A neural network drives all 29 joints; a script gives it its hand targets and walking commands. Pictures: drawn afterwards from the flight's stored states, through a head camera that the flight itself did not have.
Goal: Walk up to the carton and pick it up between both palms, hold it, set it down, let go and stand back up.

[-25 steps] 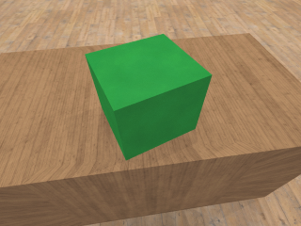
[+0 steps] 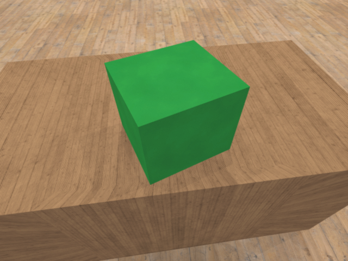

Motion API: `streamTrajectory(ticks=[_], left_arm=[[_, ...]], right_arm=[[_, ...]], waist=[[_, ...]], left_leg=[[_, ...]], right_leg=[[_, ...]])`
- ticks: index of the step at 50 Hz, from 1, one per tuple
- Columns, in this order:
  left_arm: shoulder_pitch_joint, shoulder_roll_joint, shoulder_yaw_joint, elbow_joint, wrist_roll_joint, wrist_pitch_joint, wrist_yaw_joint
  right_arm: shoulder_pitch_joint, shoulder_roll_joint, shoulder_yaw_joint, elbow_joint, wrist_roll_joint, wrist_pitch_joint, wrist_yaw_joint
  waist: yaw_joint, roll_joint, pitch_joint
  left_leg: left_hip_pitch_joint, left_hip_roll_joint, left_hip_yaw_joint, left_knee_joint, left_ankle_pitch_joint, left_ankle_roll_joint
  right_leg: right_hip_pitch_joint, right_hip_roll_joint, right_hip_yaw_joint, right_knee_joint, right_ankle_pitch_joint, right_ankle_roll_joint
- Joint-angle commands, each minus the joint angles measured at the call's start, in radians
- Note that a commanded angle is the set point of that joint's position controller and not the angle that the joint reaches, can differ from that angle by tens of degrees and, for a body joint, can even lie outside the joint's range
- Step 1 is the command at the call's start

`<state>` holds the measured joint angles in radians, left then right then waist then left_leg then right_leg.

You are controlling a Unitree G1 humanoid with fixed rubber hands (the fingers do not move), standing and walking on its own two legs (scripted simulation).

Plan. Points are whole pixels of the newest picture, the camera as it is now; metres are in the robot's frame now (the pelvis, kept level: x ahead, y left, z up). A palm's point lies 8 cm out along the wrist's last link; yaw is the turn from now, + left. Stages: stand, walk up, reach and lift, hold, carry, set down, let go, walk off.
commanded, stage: walk up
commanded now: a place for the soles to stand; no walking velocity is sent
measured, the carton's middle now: (172, 109) +0.51 +0.01 +0.05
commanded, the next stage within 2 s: reach and lift in 0.12 s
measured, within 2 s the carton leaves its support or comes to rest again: neither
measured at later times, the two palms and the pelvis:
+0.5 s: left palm out of the picture +0.14 +0.23 -0.08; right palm (289, 242) +0.18 -0.27 -0.10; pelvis +0.01 -0.02 -0.01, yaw +5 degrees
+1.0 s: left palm out of the picture +0.15 +0.22 -0.05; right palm (295, 237) +0.18 -0.27 -0.06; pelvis +0.02 -0.02 +0.01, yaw +5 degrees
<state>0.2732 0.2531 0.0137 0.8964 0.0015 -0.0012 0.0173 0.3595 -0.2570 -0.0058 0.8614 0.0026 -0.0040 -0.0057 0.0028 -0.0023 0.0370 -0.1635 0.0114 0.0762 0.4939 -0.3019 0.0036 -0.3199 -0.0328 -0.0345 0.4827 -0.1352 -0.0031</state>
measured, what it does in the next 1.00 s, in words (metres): stands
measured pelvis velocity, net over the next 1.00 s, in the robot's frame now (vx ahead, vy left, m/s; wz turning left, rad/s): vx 0.02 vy -0.02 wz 0.09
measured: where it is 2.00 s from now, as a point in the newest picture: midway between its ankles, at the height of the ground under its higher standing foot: outside the picture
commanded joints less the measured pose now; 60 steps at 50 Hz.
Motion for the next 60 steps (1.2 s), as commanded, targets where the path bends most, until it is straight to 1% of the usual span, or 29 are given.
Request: streamTrajectory(ticks=[1,3,6,7,8,9,10,11,12,13,15,16,17,18,20,23,27,31,32,33,34,37,38,41,46,52,55,57,60], left_arm=[[0.009,0.146,0.033,-0.059,0.003,-0.014,0.008],[0.015,0.146,0.034,-0.058,0.001,-0.012,0.007],[0.017,0.138,0.032,-0.054,0.000,-0.014,0.007],[-0.673,0.226,0.045,-0.311,-0.028,0.196,0.009],[-0.478,0.133,0.005,-0.302,0.004,0.300,0.032],[-0.417,0.143,0.043,-0.331,0.032,0.355,0.019],[-0.413,0.158,0.054,-0.392,0.006,0.406,0.008],[-0.400,0.165,0.057,-0.433,-0.010,0.458,0.002],[-0.378,0.165,0.057,-0.463,0.001,0.499,-0.007],[-0.333,0.151,0.077,-0.509,0.033,0.532,-0.008],[-0.174,0.087,0.093,-0.502,0.096,0.563,-0.026],[-0.123,0.074,0.102,-0.525,0.108,0.556,-0.035],[-0.061,0.065,0.121,-0.555,0.108,0.550,-0.034],[-0.076,0.053,0.112,-0.567,0.097,0.547,-0.028],[-0.094,0.064,0.119,-0.589,0.101,0.528,-0.016],[-0.171,0.106,0.139,-0.635,0.084,0.481,0.001],[-0.229,0.116,0.140,-0.665,0.063,0.421,0.021],[-0.245,0.121,0.125,-0.738,0.027,0.370,0.041],[-0.224,0.123,0.129,-0.737,0.009,0.360,0.039],[-0.207,0.109,0.118,-0.746,0.005,0.353,0.044],[-0.164,0.100,0.109,-0.724,0.000,0.355,0.041],[-0.076,0.090,0.115,-0.713,0.003,0.345,0.030],[-0.058,0.076,0.114,-0.732,0.005,0.333,0.034],[-0.009,0.052,0.114,-0.739,-0.008,0.288,0.052],[-0.024,-0.018,0.061,-0.770,-0.015,0.240,0.096],[-0.018,-0.087,0.024,-0.863,0.014,0.200,0.155],[0.021,-0.114,0.023,-0.884,0.024,0.189,0.164],[0.059,-0.139,0.017,-0.900,0.034,0.182,0.163],[0.080,-0.165,0.017,-0.913,0.048,0.183,0.162]], right_arm=[[0.055,-0.149,-0.039,-0.048,0.001,-0.011,-0.007],[0.070,-0.136,-0.037,-0.042,0.000,-0.007,-0.006],[0.068,-0.134,-0.034,-0.039,0.001,-0.009,-0.006],[-0.695,-0.085,-0.131,-0.109,-0.136,-0.070,0.025],[-0.495,-0.157,-0.155,-0.079,-0.113,-0.040,0.061],[-0.435,-0.175,-0.164,-0.095,-0.111,-0.017,0.078],[-0.434,-0.145,-0.181,-0.139,-0.103,-0.017,0.082],[-0.416,-0.139,-0.180,-0.169,-0.083,-0.010,0.078],[-0.354,-0.133,-0.167,-0.186,-0.049,0.004,0.068],[-0.293,-0.138,-0.154,-0.181,-0.015,0.025,0.062],[-0.185,-0.176,-0.106,-0.150,0.029,0.049,0.058],[-0.165,-0.199,-0.102,-0.150,0.039,0.047,0.058],[-0.143,-0.226,-0.093,-0.150,0.056,0.041,0.061],[-0.174,-0.231,-0.089,-0.155,0.069,0.040,0.068],[-0.195,-0.224,-0.075,-0.177,0.056,0.036,0.079],[-0.255,-0.170,-0.067,-0.233,0.015,0.013,0.088],[-0.275,-0.103,-0.065,-0.318,0.006,-0.002,0.093],[-0.264,-0.079,-0.074,-0.345,0.036,-0.028,0.098],[-0.251,-0.073,-0.069,-0.367,0.037,-0.033,0.095],[-0.238,-0.083,-0.080,-0.354,0.041,-0.036,0.095],[-0.212,-0.096,-0.082,-0.334,0.045,-0.034,0.096],[-0.176,-0.118,-0.082,-0.346,0.050,-0.051,0.096],[-0.160,-0.128,-0.084,-0.331,0.058,-0.061,0.104],[-0.159,-0.168,-0.095,-0.371,0.056,-0.099,0.129],[-0.182,-0.234,-0.123,-0.342,0.070,-0.129,0.189],[-0.186,-0.309,-0.136,-0.335,0.150,-0.141,0.257],[-0.174,-0.344,-0.125,-0.352,0.187,-0.146,0.274],[-0.142,-0.375,-0.121,-0.315,0.218,-0.151,0.283],[-0.139,-0.403,-0.108,-0.308,0.248,-0.155,0.300]], waist=[[0.001,-0.004,0.013],[-0.004,-0.022,0.039],[-0.005,0.008,0.037],[-0.022,0.067,0.000],[-0.041,0.139,0.115],[-0.020,0.079,0.014],[-0.015,0.003,-0.105],[-0.009,-0.039,-0.167],[-0.012,-0.042,-0.204],[0.001,0.002,-0.222],[-0.009,0.051,-0.178],[-0.016,0.063,-0.193],[-0.024,0.022,-0.203],[-0.026,0.012,-0.182],[-0.024,-0.002,-0.077],[-0.024,-0.072,-0.013],[-0.004,-0.044,-0.011],[-0.013,0.001,-0.086],[-0.019,-0.034,-0.109],[-0.016,-0.014,-0.123],[-0.030,-0.021,-0.123],[-0.020,-0.050,-0.127],[-0.012,-0.034,-0.132],[0.000,-0.065,-0.149],[-0.001,-0.039,-0.075],[0.022,0.015,-0.075],[0.029,-0.044,-0.070],[0.021,-0.037,-0.082],[0.027,-0.033,-0.066]], left_leg=[[-0.110,0.098,-0.129,-0.127,0.008,0.033],[-0.114,0.097,-0.123,-0.125,-0.009,0.036],[-0.110,0.096,-0.126,-0.124,0.021,0.034],[-0.566,0.077,-0.026,-0.009,-0.303,0.006],[-0.871,0.134,-0.054,-0.078,-0.530,0.065],[-0.873,0.120,0.017,-0.036,-0.367,0.055],[-0.649,0.077,0.047,0.088,-0.165,-0.001],[-0.452,0.066,0.033,0.153,-0.089,-0.024],[-0.351,0.062,0.020,0.174,-0.072,-0.018],[-0.320,0.068,0.006,0.157,-0.095,-0.014],[-0.406,0.099,-0.016,0.046,-0.049,0.003],[-0.405,0.095,-0.008,0.019,0.054,-0.001],[-0.323,0.071,0.006,0.019,0.193,-0.017],[-0.252,0.055,-0.009,0.017,0.182,-0.029],[-0.267,0.035,-0.011,-0.031,0.088,-0.016],[-0.220,0.005,0.009,-0.017,0.034,-0.006],[-0.246,0.001,0.012,-0.014,0.007,0.000],[-0.221,0.000,0.004,-0.029,0.022,0.000],[-0.237,-0.003,0.007,-0.016,0.039,0.003],[-0.229,-0.003,-0.002,-0.028,0.045,0.000],[-0.214,-0.005,-0.004,-0.047,0.045,0.000],[-0.162,-0.018,-0.010,-0.088,0.130,-0.007],[-0.128,-0.019,-0.014,-0.097,0.171,-0.011],[-0.101,-0.024,-0.017,-0.113,0.210,-0.013],[-0.032,0.001,-0.034,-0.153,0.176,-0.024],[-0.050,0.024,-0.054,-0.180,0.146,-0.026],[-0.055,0.017,-0.048,-0.181,0.154,-0.018],[-0.030,0.016,-0.053,-0.178,0.196,-0.029],[-0.030,0.015,-0.056,-0.181,0.174,-0.028]], right_leg=[[0.070,-0.087,0.140,-0.092,-0.082,-0.038],[0.050,-0.096,0.157,-0.112,-0.134,-0.042],[0.052,-0.100,0.153,-0.110,-0.100,-0.042],[0.132,0.015,-0.017,0.187,-0.376,-0.041],[0.417,0.066,-0.034,0.322,-0.274,-0.023],[0.481,0.045,-0.025,0.353,-0.195,-0.042],[0.277,-0.003,0.002,0.299,-0.161,-0.062],[0.129,-0.015,0.015,0.240,-0.122,-0.058],[0.105,-0.016,0.018,0.215,-0.082,-0.054],[0.134,-0.006,0.005,0.211,-0.067,-0.050],[0.361,0.060,-0.035,0.249,0.101,-0.037],[0.434,0.083,-0.041,0.252,0.173,-0.034],[0.434,0.086,-0.032,0.206,0.216,-0.038],[0.389,0.082,-0.026,0.153,0.172,-0.038],[0.366,0.075,-0.010,0.089,0.100,-0.036],[0.264,0.037,0.035,0.007,-0.007,-0.019],[0.237,-0.008,0.090,-0.051,-0.113,-0.009],[0.268,-0.025,0.106,-0.052,-0.051,-0.005],[0.293,-0.037,0.127,-0.058,-0.037,0.005],[0.299,-0.030,0.114,-0.054,-0.017,0.002],[0.319,-0.026,0.106,-0.064,0.003,0.003],[0.361,-0.006,0.081,-0.081,0.139,0.011],[0.357,0.008,0.064,-0.081,0.158,0.006],[0.343,0.027,0.048,-0.097,0.160,0.000],[0.213,0.049,0.018,-0.151,0.009,-0.032],[0.200,0.057,0.024,-0.150,-0.001,-0.065],[0.214,0.054,0.040,-0.159,0.027,-0.062],[0.218,0.058,0.042,-0.159,0.077,-0.068],[0.196,0.056,0.052,-0.172,0.042,-0.082]])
